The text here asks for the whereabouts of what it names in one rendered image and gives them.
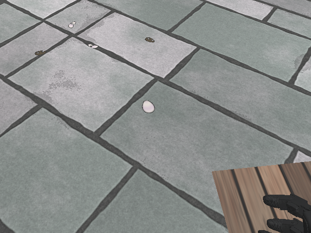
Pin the right robot hand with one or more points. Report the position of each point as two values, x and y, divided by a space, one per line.
296 206

